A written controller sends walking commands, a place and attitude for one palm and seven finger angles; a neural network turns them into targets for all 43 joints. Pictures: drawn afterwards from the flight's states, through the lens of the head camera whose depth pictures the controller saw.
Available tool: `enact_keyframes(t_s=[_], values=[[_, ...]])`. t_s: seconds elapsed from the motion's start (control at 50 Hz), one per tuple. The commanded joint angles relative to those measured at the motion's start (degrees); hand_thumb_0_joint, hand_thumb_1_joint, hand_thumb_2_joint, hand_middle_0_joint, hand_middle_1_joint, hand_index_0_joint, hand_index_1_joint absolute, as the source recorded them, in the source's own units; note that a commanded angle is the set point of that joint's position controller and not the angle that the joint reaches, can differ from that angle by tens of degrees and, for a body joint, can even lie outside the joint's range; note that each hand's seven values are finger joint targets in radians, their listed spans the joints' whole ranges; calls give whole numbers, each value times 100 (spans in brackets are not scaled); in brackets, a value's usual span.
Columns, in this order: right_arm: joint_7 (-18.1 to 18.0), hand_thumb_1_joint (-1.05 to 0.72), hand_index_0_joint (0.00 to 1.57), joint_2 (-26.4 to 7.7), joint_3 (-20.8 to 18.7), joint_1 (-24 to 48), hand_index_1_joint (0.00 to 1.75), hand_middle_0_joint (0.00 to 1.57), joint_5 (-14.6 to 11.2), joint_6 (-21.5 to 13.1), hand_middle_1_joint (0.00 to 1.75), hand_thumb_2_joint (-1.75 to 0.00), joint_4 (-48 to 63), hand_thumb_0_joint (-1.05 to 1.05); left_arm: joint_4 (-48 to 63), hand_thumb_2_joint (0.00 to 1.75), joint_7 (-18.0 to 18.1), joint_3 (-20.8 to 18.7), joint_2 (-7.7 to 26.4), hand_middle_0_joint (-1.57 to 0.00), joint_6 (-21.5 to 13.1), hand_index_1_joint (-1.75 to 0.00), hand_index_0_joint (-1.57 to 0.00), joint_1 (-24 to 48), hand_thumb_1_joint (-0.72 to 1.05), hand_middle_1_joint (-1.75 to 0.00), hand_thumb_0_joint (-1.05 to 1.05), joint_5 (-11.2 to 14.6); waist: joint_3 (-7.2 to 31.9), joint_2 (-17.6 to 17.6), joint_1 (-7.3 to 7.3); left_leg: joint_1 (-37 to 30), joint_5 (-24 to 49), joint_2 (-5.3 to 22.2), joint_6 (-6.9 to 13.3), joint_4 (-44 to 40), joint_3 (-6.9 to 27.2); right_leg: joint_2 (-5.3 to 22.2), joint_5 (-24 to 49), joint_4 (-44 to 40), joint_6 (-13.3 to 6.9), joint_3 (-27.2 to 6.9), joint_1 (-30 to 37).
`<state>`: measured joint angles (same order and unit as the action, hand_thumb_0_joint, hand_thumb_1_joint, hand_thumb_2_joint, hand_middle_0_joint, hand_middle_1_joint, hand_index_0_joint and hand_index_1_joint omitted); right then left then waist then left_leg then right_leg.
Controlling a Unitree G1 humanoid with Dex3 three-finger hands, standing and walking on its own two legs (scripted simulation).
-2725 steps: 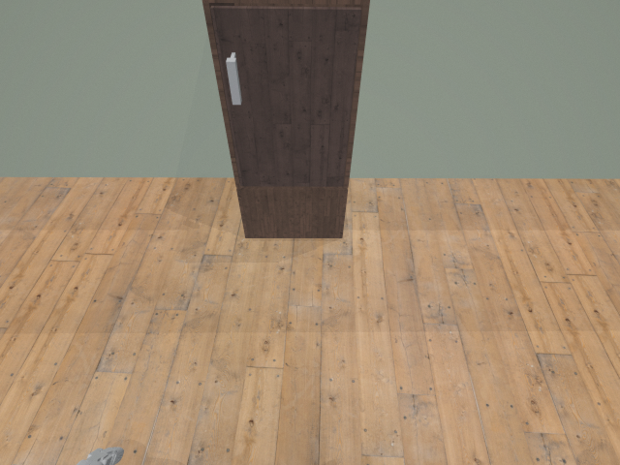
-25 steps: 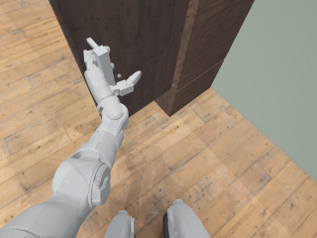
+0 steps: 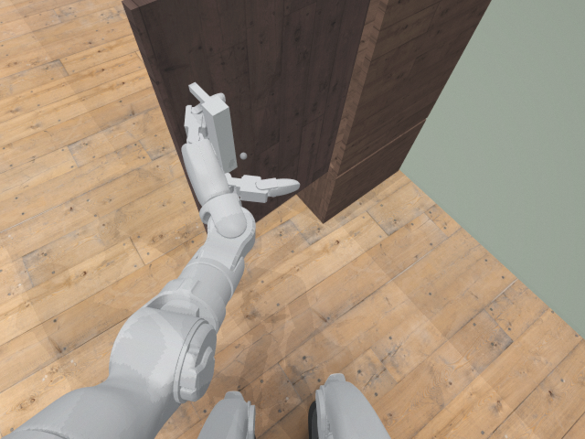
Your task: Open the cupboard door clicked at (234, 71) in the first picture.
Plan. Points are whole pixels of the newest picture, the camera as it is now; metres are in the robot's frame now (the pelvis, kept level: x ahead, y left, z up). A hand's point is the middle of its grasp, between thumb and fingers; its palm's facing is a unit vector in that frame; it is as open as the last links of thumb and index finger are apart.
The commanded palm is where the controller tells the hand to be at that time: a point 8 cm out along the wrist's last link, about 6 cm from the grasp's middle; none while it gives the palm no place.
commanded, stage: slide the hand sideways off the handle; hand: left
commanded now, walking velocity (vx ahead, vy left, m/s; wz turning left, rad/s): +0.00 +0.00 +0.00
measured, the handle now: (212, 129) +0.52 +0.09 +0.07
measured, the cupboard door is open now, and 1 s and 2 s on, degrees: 93 94 94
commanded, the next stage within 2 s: draw the hand back to the body in 1.20 s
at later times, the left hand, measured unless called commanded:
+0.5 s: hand (235, 174) +0.45 +0.06 +0.05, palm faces -0.09 -1.00 -0.04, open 15.9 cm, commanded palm +0.43 +0.10 +0.05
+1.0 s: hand (225, 189) +0.43 +0.07 +0.05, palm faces -0.11 -0.99 -0.03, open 16.2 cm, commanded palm +0.39 +0.15 +0.05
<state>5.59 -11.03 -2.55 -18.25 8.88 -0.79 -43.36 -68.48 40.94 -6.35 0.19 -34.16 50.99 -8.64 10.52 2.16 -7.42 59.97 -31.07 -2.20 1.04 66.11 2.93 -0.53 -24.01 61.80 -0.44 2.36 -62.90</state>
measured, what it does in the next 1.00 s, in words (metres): stands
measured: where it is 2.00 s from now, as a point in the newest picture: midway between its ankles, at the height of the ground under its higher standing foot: outside the picture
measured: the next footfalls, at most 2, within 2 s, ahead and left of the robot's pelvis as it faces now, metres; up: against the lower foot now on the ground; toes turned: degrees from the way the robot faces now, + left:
none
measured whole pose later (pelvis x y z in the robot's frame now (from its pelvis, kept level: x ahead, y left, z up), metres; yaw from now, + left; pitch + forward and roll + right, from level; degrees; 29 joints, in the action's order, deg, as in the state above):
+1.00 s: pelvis +0.01 -0.01 +0.01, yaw -2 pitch +21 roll +1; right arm 1.4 -13.3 -0.2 -17.9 0.3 2.4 -31.8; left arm -43.6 -3.5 -7.9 8.8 -27.9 29.7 4.7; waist 8.6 0.7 -5.1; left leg 52.5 -31.2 -1.5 0.7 62.7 -0.1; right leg -1.5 -24.6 61.6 -1.0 -0.7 -58.0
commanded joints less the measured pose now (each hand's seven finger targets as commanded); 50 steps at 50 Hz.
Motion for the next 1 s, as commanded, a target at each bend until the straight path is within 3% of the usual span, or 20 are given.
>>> enact_keyframes(t_s=[0.0,0.02,0.04,0.08,0.1,0.14,0.18,0.22,0.26,0.28,0.38,0.42,0.56,0.58,0.6,0.64,0.72,0.78,0.82,0.98], values=[[-171,-90,20,-978,-259,-872,30,20,-78,-66,30,-90,109,0,951,30,-896,1234,187,-15,-376,-30,-15,2841,-50,-30,0,-903,2044,-226,-954,-1346,1349,143,-65,-719,-118,-22,1163,-607,-125,-25,1378],[-205,-90,20,-1000,-263,-944,30,20,-143,-96,30,-90,201,0,1156,30,-1332,1072,359,-15,-529,-30,-15,3049,-50,-30,0,-747,2242,-51,-923,-1298,1355,75,-52,-714,-107,17,1275,-588,-158,-39,1529],[-228,-90,20,-995,-252,-902,30,20,-204,-117,30,-90,227,0,1268,30,-1671,1205,386,-15,-605,-30,-15,3108,-50,-30,0,-663,2364,103,-883,-1389,1317,64,-63,-733,-109,18,1288,-566,-171,-60,1534],[-247,-90,20,-1033,-234,-917,30,20,-326,-132,30,-90,262,0,1490,30,-2358,1523,228,-15,-657,-30,-15,3363,-50,-30,0,-287,2288,296,-1021,-1758,1232,94,-74,-784,-19,16,1134,-609,-179,-42,1296],[-259,-90,20,-1030,-223,-878,30,20,-399,-124,30,-90,278,0,1421,30,-2699,1641,99,-15,-592,-30,-15,3285,-50,-30,0,-58,2246,426,-1002,-1909,1220,87,-100,-841,14,-1,1076,-623,-190,-12,1221],[-308,-90,20,-1097,-178,-810,30,20,-548,-86,30,-90,379,0,1271,30,-3321,1630,10,-15,-299,-30,-15,3149,-50,-30,0,572,2056,297,-993,-1998,1030,92,-108,-977,122,-43,912,-679,-201,49,1213],[-374,-90,20,-1139,-135,-799,30,20,-649,-84,30,-90,518,0,1349,30,-3702,1367,18,-15,-6,-30,-15,3012,-50,-30,0,1173,2107,354,-877,-2130,1009,87,-115,-1083,174,-77,852,-684,-205,105,1215],[-393,-90,20,-1152,-105,-798,30,20,-696,-85,30,-90,531,0,1137,30,-3795,1168,15,-15,163,-30,-15,2764,-50,-30,0,1382,1909,241,-749,-2005,954,75,-149,-1136,263,-89,737,-624,-184,160,1088],[-361,-90,20,-1179,-91,-798,30,20,-684,-98,30,-90,560,0,1018,30,-3757,980,70,-15,185,-30,-15,2563,-50,-30,0,1415,1658,52,-667,-1743,837,52,-143,-1114,271,-89,610,-594,-176,181,1006],[-347,-90,20,-1181,-88,-827,30,20,-665,-113,30,-90,589,0,1091,30,-3722,955,86,-15,119,-30,-15,2621,-50,-30,0,1414,1665,-8,-696,-1707,849,58,-125,-1065,276,-85,612,-553,-175,165,953],[-229,-90,20,-1192,-129,-831,30,20,-636,-106,30,-90,743,0,1178,30,-3671,678,359,-15,-130,-30,-15,2153,-50,-30,0,1255,1855,-40,-460,-1497,999,33,-141,-955,171,-84,653,-415,-194,113,1126],[-222,-90,20,-1207,-131,-798,30,20,-667,-63,30,-90,810,0,1200,30,-3716,521,571,-15,-136,-30,-15,1868,-50,-30,0,1219,1845,-223,-342,-1319,1024,35,-128,-953,102,-89,709,-416,-194,72,1331],[-297,-90,20,-1163,-96,-723,30,20,-740,62,30,-90,1059,0,1387,30,-3807,226,982,-15,60,-30,-15,1358,-50,-30,0,1119,1761,-337,-152,-1020,876,12,-79,-1025,-48,-90,711,-494,-171,-16,1717],[-310,-90,20,-1158,-100,-749,30,20,-735,60,30,-90,1099,0,1552,30,-3812,152,1044,-15,62,-30,-15,1406,-50,-30,0,1158,1903,-361,-154,-1086,975,10,-63,-993,-55,-96,802,-481,-166,-31,1782],[-325,-90,20,-1154,-101,-741,30,20,-749,83,30,-90,1118,0,1559,30,-3828,10,1211,-15,84,-30,-15,1135,-50,-30,0,1125,2025,-346,-17,-1089,1060,13,-89,-1022,-79,-82,884,-450,-167,-43,1904],[-333,-90,20,-1119,-100,-709,30,20,-760,104,30,-90,1200,0,1771,30,-3896,122,1030,-15,142,-30,-15,919,-50,-30,0,1185,2032,-464,-41,-1116,1288,19,-75,-996,-125,-88,1158,-465,-150,-48,2028],[-371,-90,20,-1102,-71,-641,30,20,-802,164,30,-90,1339,0,1970,30,-3996,-135,1332,-15,296,-30,-15,242,-50,-30,0,1243,1940,-530,129,-958,1327,8,-72,-1031,-213,-80,1319,-520,-140,-109,2329],[-427,-90,20,-1066,-61,-607,30,20,-822,169,30,-90,1479,0,2371,30,-4060,-377,1603,-15,363,-30,-15,-121,-50,-30,0,1309,2102,-568,246,-909,1490,-11,-46,-1038,-287,-71,1614,-550,-127,-188,2700],[-438,-90,20,-1024,-40,-533,30,20,-850,170,30,-90,1557,0,2534,30,-4125,-464,1605,-15,432,-30,-15,-699,-50,-30,0,1389,2077,-671,371,-868,1601,-25,-51,-1065,-355,-58,1844,-588,-107,-220,2949],[-524,-90,20,-977,-43,-299,30,20,-925,157,30,-90,1784,0,3547,30,-4476,-479,1775,-15,524,-30,-15,-1525,-50,-30,0,1540,1998,-517,457,-959,1750,-21,-50,-1067,-414,-17,2155,-661,-79,-342,3180]])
